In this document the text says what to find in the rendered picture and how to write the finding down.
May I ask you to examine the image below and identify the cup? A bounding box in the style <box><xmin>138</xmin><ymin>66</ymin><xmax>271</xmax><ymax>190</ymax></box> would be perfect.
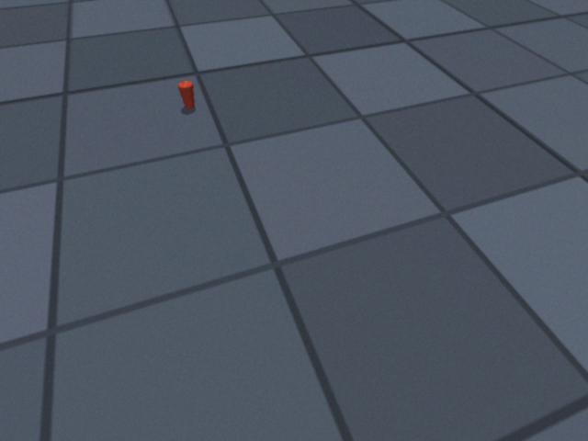
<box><xmin>177</xmin><ymin>81</ymin><xmax>195</xmax><ymax>108</ymax></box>

